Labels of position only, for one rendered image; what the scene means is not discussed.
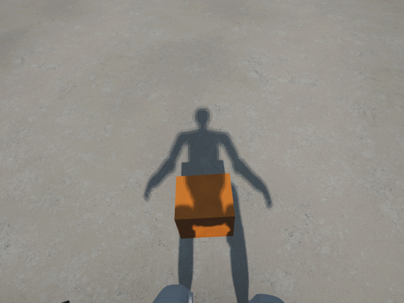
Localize carton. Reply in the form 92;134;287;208
174;173;235;239

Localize left robot thigh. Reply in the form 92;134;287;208
152;284;193;303

